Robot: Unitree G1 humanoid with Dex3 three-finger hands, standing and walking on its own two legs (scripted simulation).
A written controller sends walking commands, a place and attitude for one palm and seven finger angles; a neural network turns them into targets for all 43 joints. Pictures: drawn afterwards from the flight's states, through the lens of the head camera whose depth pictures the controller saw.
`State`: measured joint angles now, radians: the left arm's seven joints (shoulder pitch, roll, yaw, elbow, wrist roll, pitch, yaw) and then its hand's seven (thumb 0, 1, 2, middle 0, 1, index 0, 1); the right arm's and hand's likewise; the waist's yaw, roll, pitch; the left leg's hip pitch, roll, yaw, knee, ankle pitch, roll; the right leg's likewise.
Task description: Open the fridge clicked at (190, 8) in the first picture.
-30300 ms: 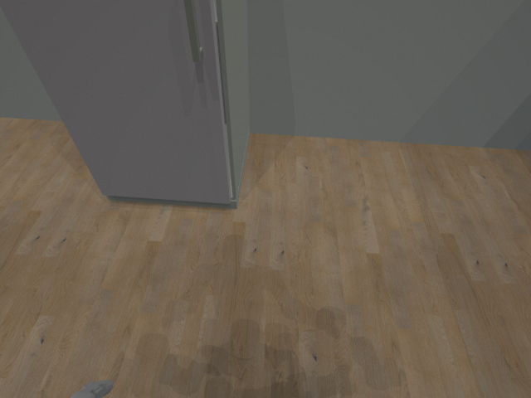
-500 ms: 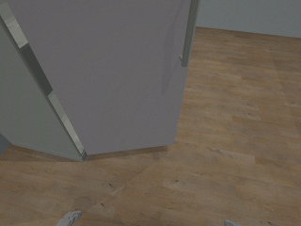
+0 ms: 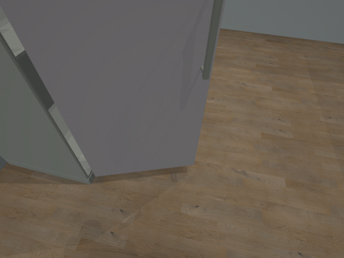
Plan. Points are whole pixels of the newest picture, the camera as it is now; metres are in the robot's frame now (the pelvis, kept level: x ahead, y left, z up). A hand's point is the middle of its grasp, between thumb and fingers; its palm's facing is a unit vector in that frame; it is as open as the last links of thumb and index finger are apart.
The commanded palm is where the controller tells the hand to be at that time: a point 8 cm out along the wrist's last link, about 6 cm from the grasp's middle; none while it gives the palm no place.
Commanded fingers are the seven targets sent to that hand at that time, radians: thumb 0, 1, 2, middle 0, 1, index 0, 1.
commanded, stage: let the arm hang, fingers relaxed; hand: right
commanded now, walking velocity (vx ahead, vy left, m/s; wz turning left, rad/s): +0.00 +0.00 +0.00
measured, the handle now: (210, 34) +0.71 -0.07 +0.17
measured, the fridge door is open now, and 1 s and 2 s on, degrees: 68 68 68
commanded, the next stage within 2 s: look to check the result in 0.34 s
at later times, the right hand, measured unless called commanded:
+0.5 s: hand out of the picture +0.01 -0.17 -0.18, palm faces +0.00 +0.98 -0.19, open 7.4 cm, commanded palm none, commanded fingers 0.00 -0.90 -0.90 0.20 0.30 0.20 0.30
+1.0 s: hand out of the picture +0.02 -0.17 -0.18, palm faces -0.01 +0.98 -0.19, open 7.4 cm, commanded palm none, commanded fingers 0.00 -0.90 -0.90 0.20 0.30 0.20 0.30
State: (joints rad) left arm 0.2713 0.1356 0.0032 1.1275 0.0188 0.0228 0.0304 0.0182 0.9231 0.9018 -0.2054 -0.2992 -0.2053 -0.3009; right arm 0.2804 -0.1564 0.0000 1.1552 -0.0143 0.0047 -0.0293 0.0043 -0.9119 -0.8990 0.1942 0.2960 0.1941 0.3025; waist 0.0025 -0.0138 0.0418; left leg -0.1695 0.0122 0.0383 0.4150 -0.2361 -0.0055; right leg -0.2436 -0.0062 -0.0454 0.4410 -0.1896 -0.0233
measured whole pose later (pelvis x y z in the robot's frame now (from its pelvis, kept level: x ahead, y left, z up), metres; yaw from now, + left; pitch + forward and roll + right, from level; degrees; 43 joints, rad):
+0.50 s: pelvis +0.01 +0.00 +0.00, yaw +1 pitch -1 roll +0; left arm 0.26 0.14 0.01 1.13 0.02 0.01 0.03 0.01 0.92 0.90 -0.20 -0.30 -0.20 -0.30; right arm 0.26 -0.15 0.00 1.15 -0.01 0.00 -0.03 0.00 -0.91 -0.90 0.19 0.30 0.19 0.30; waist 0.01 0.00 0.04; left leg -0.16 0.01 0.02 0.41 -0.24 -0.01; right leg -0.22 0.00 -0.06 0.42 -0.19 -0.03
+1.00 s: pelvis +0.01 +0.00 +0.00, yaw +1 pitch -1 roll +0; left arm 0.23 0.15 0.01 1.14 0.02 0.01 0.03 0.01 0.91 0.90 -0.20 -0.30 -0.20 -0.30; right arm 0.24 -0.16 0.00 1.15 -0.01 -0.01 -0.03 0.00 -0.91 -0.90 0.20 0.30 0.20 0.30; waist 0.01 0.00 0.05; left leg -0.14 0.01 0.02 0.39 -0.24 0.00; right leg -0.20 -0.01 -0.06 0.41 -0.20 -0.02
